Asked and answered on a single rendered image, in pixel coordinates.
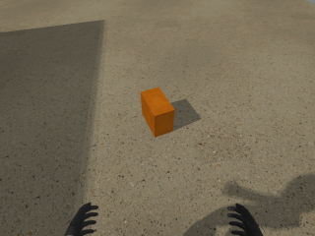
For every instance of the carton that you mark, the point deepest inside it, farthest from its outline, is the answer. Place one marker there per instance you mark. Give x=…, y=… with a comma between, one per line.
x=157, y=111

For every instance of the robot right hand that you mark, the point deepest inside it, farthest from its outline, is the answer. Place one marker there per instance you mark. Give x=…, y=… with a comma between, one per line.
x=249, y=224

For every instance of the robot left hand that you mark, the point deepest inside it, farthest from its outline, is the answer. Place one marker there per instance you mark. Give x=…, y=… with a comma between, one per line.
x=77, y=224

